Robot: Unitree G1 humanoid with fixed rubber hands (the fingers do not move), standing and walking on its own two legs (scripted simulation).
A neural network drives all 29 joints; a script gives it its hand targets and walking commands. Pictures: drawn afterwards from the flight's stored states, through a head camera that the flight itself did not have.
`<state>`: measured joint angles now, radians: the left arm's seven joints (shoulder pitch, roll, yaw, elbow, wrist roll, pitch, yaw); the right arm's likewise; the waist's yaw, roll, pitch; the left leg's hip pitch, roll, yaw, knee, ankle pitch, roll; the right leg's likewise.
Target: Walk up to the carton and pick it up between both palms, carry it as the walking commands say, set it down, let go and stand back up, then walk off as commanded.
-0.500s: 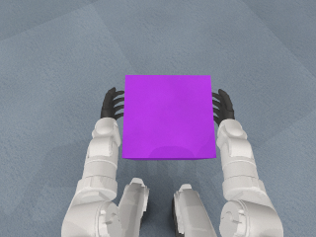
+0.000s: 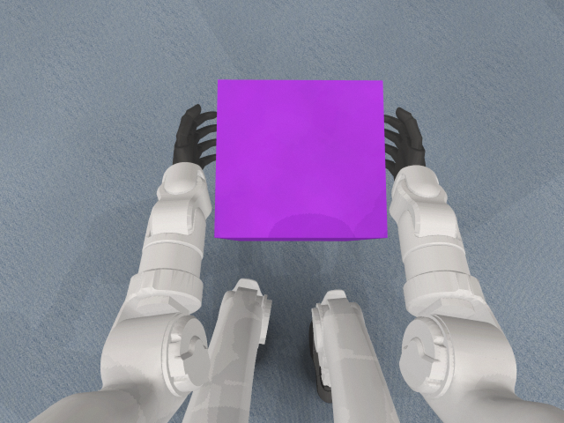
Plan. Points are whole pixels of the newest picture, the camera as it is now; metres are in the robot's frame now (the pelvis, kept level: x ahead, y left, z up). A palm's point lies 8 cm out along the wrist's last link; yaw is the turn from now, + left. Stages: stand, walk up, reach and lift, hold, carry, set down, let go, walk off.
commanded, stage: set down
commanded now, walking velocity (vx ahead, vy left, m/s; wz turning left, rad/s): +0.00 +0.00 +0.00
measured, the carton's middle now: (296, 177) +0.46 +0.01 -0.16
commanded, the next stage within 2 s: none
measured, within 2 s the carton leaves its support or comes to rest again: neither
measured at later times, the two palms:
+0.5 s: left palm (203, 165) +0.47 +0.17 -0.17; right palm (386, 166) +0.49 -0.13 -0.17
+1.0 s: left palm (216, 167) +0.50 +0.16 -0.26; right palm (372, 167) +0.52 -0.14 -0.26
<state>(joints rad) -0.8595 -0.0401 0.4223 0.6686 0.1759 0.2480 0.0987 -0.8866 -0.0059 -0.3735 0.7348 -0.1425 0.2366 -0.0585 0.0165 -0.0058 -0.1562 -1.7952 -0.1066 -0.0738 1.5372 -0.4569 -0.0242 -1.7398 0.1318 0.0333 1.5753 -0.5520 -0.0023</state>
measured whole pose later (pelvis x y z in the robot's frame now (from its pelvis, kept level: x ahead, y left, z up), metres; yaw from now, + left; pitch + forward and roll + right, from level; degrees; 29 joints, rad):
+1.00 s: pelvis -0.02 +0.00 -0.13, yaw -1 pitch +44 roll -1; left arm -1.23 0.09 0.43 0.75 0.12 0.27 0.13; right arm -1.29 -0.16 -0.32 0.86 -0.08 0.27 -0.09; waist 0.03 0.00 0.10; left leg -2.22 -0.14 -0.05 1.97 -0.51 -0.05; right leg -2.17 0.17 0.01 2.02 -0.62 0.03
